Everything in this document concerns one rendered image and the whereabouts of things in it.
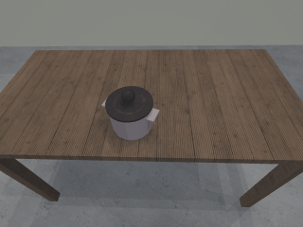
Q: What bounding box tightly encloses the table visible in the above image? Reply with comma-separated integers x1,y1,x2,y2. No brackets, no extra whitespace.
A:
0,49,303,207

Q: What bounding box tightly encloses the knob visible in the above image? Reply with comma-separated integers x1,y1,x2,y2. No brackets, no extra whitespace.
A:
121,89,135,103

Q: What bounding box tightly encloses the lid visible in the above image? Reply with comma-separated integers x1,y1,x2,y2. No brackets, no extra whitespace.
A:
105,86,153,123

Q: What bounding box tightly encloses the pot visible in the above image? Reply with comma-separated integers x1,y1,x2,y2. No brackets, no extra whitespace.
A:
101,98,160,141

